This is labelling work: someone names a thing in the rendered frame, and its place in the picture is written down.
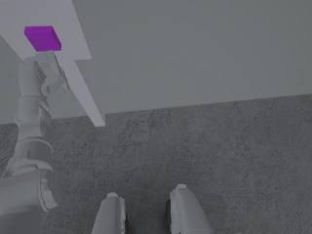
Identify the robot right shin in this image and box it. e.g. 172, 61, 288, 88
171, 183, 186, 234

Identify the panel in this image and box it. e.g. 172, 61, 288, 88
0, 0, 106, 127

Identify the robot left hand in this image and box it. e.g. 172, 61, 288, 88
19, 50, 70, 101

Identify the left robot thigh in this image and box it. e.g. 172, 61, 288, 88
92, 196, 126, 234

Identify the button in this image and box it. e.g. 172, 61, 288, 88
24, 25, 61, 52

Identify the left robot upper arm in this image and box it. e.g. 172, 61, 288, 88
0, 169, 61, 234

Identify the left robot forearm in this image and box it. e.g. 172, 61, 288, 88
0, 96, 54, 180

